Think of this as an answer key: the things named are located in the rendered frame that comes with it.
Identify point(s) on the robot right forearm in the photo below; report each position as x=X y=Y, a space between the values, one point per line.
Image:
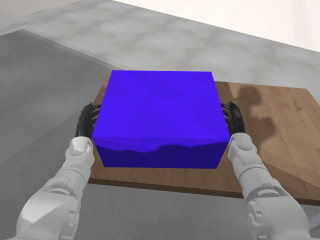
x=251 y=173

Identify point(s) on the robot right upper arm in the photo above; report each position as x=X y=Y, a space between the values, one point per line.
x=277 y=218

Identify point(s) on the left robot hand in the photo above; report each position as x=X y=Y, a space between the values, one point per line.
x=85 y=124

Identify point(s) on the carton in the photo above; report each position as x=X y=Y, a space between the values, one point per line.
x=161 y=119

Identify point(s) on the right robot hand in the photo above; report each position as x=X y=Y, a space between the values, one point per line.
x=235 y=122

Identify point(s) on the robot left upper arm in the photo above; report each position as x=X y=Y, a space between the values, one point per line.
x=49 y=216

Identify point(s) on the robot left forearm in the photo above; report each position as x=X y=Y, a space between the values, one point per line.
x=74 y=174

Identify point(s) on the table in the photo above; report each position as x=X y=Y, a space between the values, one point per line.
x=284 y=125

